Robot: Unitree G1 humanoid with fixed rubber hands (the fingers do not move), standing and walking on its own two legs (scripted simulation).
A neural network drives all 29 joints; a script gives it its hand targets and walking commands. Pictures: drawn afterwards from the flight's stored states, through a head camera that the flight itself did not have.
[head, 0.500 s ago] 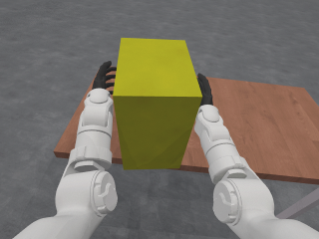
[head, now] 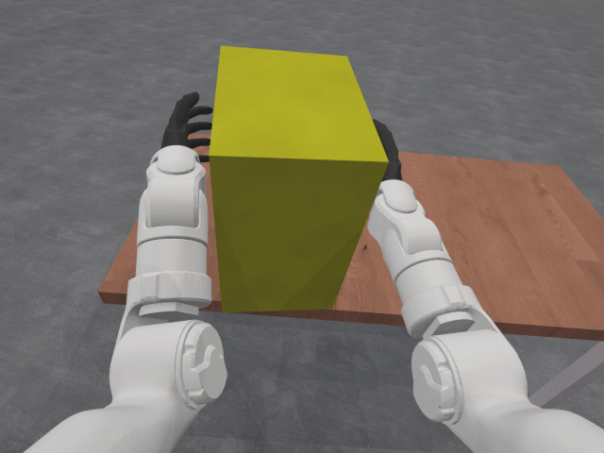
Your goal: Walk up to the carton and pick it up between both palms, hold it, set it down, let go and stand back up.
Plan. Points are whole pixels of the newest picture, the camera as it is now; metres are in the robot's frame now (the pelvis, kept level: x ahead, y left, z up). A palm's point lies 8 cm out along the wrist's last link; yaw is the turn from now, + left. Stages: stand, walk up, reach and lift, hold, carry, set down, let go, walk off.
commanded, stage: reach and lift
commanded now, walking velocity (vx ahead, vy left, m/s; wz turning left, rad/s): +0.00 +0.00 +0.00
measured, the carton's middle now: (281, 189) +0.42 +0.00 +0.15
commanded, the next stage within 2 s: hold in 1.22 s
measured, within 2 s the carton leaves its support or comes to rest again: neither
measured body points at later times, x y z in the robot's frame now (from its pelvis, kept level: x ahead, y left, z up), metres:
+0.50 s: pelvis +0.01 +0.00 +0.00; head -0.05 +0.04 +0.44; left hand +0.40 +0.14 +0.25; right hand +0.39 -0.13 +0.23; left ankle +0.04 +0.11 -0.75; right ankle +0.02 -0.12 -0.75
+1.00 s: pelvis +0.01 +0.00 +0.00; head -0.05 +0.03 +0.44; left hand +0.41 +0.14 +0.26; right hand +0.39 -0.13 +0.25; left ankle +0.04 +0.11 -0.75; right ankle +0.02 -0.12 -0.75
